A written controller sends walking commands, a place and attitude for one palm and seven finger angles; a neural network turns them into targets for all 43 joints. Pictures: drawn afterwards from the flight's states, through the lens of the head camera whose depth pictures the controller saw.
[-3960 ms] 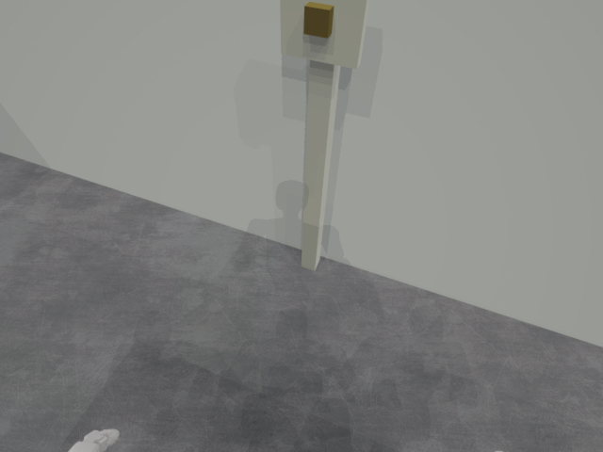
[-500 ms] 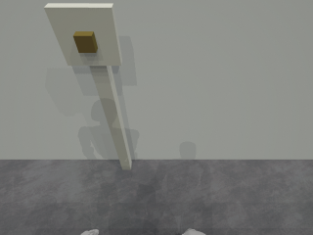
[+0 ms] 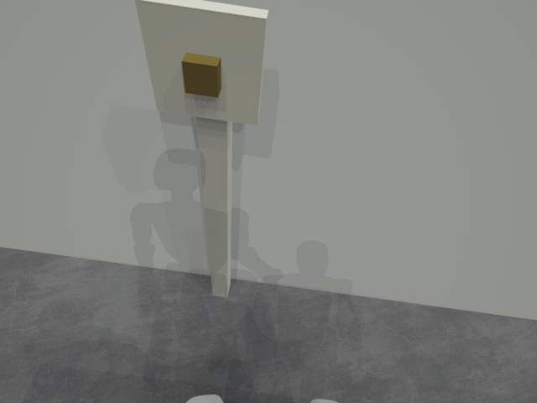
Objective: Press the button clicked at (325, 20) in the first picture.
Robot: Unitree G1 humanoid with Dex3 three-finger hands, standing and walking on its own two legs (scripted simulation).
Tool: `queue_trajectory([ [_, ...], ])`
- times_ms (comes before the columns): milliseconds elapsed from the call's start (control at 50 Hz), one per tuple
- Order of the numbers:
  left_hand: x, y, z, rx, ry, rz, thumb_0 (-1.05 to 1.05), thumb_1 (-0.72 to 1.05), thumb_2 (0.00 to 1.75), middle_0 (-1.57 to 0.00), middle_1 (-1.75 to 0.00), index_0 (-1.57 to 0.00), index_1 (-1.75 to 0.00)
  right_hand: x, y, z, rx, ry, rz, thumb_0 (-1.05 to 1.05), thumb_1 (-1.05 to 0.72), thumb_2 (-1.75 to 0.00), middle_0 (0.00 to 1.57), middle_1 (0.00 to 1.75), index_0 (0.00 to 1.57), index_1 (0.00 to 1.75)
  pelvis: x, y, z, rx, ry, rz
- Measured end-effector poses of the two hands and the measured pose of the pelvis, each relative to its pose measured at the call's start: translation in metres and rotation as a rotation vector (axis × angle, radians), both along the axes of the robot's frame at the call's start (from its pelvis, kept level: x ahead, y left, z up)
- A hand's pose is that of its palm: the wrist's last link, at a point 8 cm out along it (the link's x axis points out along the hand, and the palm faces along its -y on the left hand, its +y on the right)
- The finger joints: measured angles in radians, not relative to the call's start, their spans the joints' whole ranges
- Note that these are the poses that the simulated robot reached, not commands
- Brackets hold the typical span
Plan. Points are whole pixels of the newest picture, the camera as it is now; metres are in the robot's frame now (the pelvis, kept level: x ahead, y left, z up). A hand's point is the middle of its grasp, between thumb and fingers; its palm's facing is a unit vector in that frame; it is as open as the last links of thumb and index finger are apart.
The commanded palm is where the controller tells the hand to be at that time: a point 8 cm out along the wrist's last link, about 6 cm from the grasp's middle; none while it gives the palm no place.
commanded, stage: come to a stop and stand still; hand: left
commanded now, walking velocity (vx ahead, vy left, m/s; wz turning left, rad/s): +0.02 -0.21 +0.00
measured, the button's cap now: (203, 74) +0.53 +0.17 +0.20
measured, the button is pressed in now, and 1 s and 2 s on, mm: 0 0 0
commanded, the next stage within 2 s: look again from close up in 0.74 s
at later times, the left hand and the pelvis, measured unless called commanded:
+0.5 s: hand out of the picture -0.04 +0.13 -0.16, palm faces +0.02 -0.98 -0.19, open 7.4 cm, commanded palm none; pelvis -0.04 -0.03 +0.01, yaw -2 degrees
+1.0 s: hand out of the picture -0.04 +0.14 -0.18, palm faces +0.03 -0.98 -0.18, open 7.4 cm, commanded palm none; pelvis -0.05 -0.03 +0.00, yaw +0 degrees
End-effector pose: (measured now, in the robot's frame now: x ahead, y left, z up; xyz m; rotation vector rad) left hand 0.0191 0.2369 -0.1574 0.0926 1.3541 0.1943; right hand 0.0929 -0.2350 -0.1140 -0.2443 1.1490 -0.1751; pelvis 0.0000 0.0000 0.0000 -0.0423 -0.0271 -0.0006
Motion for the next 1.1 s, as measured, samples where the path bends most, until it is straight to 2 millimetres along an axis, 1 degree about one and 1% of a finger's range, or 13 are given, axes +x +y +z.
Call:
queue_trajectory([
  [120, -0.021, 0.011, 0.012, 0.0, 0.042, -0.012, 0.0, 0.91, 0.9, -0.2, -0.3, -0.2, -0.3, -0.008, 0.019, 0.009, 0.032, -0.008, -0.013, 0.0, -0.91, -0.9, 0.2, 0.3, 0.2, 0.3, -0.005, 0.005, 0.011, -0.003, 0.032, -0.016],
  [180, -0.031, 0.012, 0.016, 0.003, 0.07, -0.029, 0.0, 0.91, 0.9, -0.2, -0.3, -0.2, -0.3, -0.02, 0.016, 0.01, 0.037, -0.012, -0.05, 0.0, -0.92, -0.9, 0.2, 0.3, 0.2, 0.3, -0.009, 0.005, 0.014, -0.006, 0.036, -0.026],
  [240, -0.036, 0.007, 0.019, 0.006, 0.08, -0.05, 0.0, 0.91, 0.9, -0.19, -0.3, -0.2, -0.3, -0.041, 0.007, 0.008, 0.038, 0.011, -0.082, -0.01, -0.92, -0.9, 0.2, 0.3, 0.2, 0.3, -0.015, 0.001, 0.015, -0.005, 0.034, -0.031],
  [340, -0.04, -0.013, 0.023, 0.016, 0.045, -0.066, 0.0, 0.91, 0.9, -0.19, -0.3, -0.2, -0.3, -0.091, -0.015, -0.006, 0.058, 0.105, -0.126, -0.01, -0.92, -0.9, 0.2, 0.3, 0.2, 0.3, -0.028, -0.013, 0.013, 0.018, 0.027, -0.026],
  [380, -0.046, -0.023, 0.021, 0.029, 0.027, -0.071, 0.0, 0.91, 0.9, -0.19, -0.3, -0.2, -0.3, -0.112, -0.024, -0.016, 0.074, 0.146, -0.146, 0.0, -0.91, -0.9, 0.2, 0.3, 0.2, 0.3, -0.034, -0.022, 0.008, 0.049, 0.025, -0.028],
  [440, -0.059, -0.04, 0.027, 0.027, 0.03, -0.061, 0.0, 0.91, 0.9, -0.19, -0.3, -0.2, -0.3, -0.142, -0.03, -0.023, 0.098, 0.216, -0.157, 0.0, -0.91, -0.9, 0.2, 0.3, 0.2, 0.3, -0.038, -0.029, 0.011, 0.044, 0.011, -0.021],
  [500, -0.068, -0.055, 0.027, 0.012, 0.041, -0.059, 0.0, 0.9, 0.9, -0.2, -0.3, -0.2, -0.3, -0.165, -0.029, -0.024, 0.115, 0.267, -0.166, 0.0, -0.91, -0.9, 0.2, 0.3, 0.19, 0.3, -0.039, -0.035, 0.012, 0.039, 0.006, -0.034],
  [580, -0.073, -0.072, 0.019, -0.027, 0.063, -0.066, 0.0, 0.9, 0.9, -0.2, -0.3, -0.2, -0.3, -0.192, -0.021, -0.027, 0.126, 0.32, -0.181, 0.0, -0.91, -0.9, 0.2, 0.3, 0.19, 0.3, -0.041, -0.04, 0.009, 0.025, 0.001, -0.026],
  [700, -0.08, -0.087, 0.015, -0.065, 0.091, -0.066, 0.01, 0.91, 0.9, -0.2, -0.3, -0.2, -0.3, -0.214, -0.003, -0.023, 0.158, 0.383, -0.19, 0.0, -0.91, -0.9, 0.2, 0.3, 0.19, 0.3, -0.046, -0.044, 0.01, 0.031, -0.003, -0.03],
  [800, -0.086, -0.087, 0.015, -0.066, 0.099, -0.05, 0.01, 0.91, 0.9, -0.2, -0.3, -0.2, -0.3, -0.212, 0.005, -0.024, 0.174, 0.386, -0.186, 0.0, -0.91, -0.9, 0.2, 0.3, 0.2, 0.3, -0.048, -0.043, 0.01, 0.031, -0.003, -0.027],
  [880, -0.087, -0.08, 0.014, -0.058, 0.092, -0.065, 0.01, 0.91, 0.9, -0.2, -0.3, -0.2, -0.3, -0.198, 0.004, -0.026, 0.17, 0.346, -0.156, 0.0, -0.9, -0.9, 0.2, 0.3, 0.2, 0.3, -0.049, -0.041, 0.007, 0.022, 0.003, -0.01],
  [980, -0.072, -0.052, 0.011, -0.013, 0.023, -0.053, 0.01, 0.9, 0.9, -0.2, -0.3, -0.2, -0.3, -0.158, -0.013, -0.026, 0.1, 0.223, -0.112, 0.01, -0.9, -0.9, 0.2, 0.3, 0.2, 0.3, -0.047, -0.031, 0.001, 0.013, 0.009, 0.007],
  [1100, -0.038, -0.008, 0.015, 0.052, -0.089, -0.06, 0.01, 0.9, 0.9, -0.2, -0.3, -0.2, -0.3, -0.098, -0.029, -0.013, 0.018, 0.057, -0.055, 0.01, -0.91, -0.9, 0.2, 0.3, 0.2, 0.3, -0.045, -0.015, -0.001, 0.012, -0.006, 0.004],
])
